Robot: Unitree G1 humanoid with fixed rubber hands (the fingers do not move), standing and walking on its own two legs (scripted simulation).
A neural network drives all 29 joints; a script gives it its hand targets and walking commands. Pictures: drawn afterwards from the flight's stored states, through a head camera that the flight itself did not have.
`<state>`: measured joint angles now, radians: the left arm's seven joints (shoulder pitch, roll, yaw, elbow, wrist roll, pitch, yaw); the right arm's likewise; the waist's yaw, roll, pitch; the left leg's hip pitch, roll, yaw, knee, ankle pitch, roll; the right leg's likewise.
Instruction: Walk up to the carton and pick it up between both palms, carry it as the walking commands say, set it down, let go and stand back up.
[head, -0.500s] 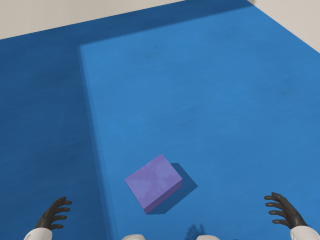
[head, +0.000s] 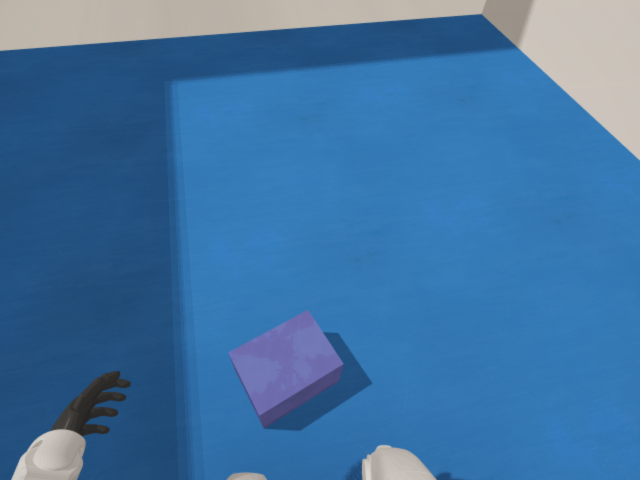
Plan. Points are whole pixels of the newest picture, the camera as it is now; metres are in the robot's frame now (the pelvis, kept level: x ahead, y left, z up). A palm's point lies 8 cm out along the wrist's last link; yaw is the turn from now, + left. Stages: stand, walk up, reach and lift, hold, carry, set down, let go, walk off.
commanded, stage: walk up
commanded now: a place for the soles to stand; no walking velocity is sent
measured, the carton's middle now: (286, 367) +0.47 +0.10 -0.69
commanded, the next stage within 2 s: none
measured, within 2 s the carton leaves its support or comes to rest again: neither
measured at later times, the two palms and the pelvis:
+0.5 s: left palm out of the picture +0.03 +0.19 -0.08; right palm (605, 348) +0.31 -0.39 -0.07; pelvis +0.07 -0.15 -0.01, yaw +17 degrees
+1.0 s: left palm out of the picture +0.01 +0.17 -0.07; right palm (568, 310) +0.38 -0.37 -0.08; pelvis +0.10 -0.17 -0.01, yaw +33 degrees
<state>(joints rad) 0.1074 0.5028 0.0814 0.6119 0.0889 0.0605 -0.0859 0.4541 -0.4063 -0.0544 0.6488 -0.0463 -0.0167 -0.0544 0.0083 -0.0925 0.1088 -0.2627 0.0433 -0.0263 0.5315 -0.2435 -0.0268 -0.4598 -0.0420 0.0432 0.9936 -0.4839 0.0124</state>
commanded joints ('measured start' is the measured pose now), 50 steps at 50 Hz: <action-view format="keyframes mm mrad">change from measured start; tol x32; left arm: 1 -24 102 38 -97 -8 5 -16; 50 231 205 42 -89 -41 -58 137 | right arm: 1 -39 -315 -110 -133 -1 -29 -20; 50 -175 -165 -40 -171 -1 65 95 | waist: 1 18 298 -31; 9 115 -169 -81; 29 -65 241 -243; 50 -46 -13 -86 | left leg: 1 15 246 -379 -265 -365 225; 12 -405 -31 -101 740 -230 25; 26 52 -73 58 6 -63 115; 29 328 293 -597 -52 479 415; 41 -261 -80 -155 598 -298 9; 50 115 -64 41 -55 -63 96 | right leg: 1 -101 -69 51 -31 0 -6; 7 562 -32 -10 -462 44 -85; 10 196 -371 581 -825 -458 -219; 26 293 -274 -160 -342 921 -84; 30 -54 -64 56 185 -179 15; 35 273 0 -143 -448 73 -21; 37 219 -360 419 -722 41 -68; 50 186 -268 -95 -336 586 -137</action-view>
